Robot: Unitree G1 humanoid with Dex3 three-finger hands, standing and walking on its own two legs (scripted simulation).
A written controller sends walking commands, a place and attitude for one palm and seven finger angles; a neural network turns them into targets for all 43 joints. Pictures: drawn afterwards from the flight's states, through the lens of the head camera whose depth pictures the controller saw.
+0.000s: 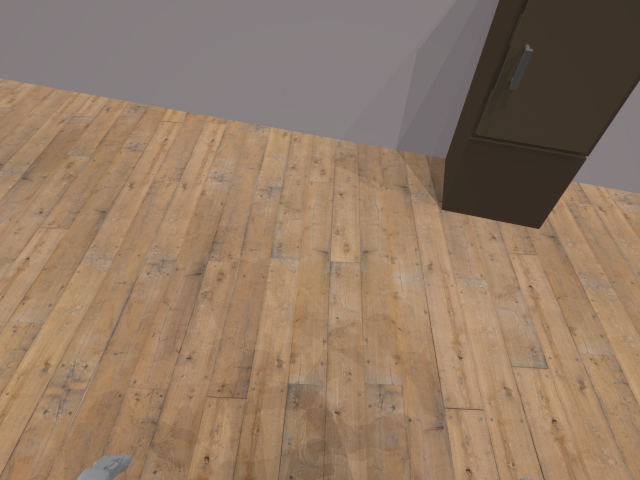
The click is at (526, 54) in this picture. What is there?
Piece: cupboard door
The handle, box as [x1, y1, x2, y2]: [509, 44, 532, 89]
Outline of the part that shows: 527,44 524,47 525,50 514,76 511,78 511,83 509,86 511,89 516,89 532,52 532,49 530,49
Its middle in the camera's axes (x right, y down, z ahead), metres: +0.64 -0.55 +1.23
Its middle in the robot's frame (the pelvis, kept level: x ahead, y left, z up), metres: +1.31 -0.57 -0.07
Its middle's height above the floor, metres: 0.70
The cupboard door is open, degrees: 0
